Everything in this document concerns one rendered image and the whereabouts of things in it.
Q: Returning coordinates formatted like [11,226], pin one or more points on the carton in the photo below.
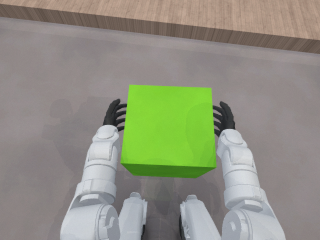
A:
[169,131]

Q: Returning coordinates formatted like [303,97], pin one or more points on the robot right upper arm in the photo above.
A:
[242,224]

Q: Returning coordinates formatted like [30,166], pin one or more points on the right robot forearm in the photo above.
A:
[242,187]

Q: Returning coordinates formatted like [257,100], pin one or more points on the robot left upper arm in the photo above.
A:
[92,222]

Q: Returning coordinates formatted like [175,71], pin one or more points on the left robot forearm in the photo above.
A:
[98,180]

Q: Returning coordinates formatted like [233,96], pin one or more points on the robot right hand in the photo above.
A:
[227,118]

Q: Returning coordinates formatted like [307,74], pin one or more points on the robot left hand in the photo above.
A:
[112,115]

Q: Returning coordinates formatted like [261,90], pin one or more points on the left robot thigh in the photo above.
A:
[132,218]

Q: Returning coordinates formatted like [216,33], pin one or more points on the robot thigh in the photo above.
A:
[196,218]
[132,218]

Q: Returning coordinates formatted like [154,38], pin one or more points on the right robot thigh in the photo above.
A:
[196,218]

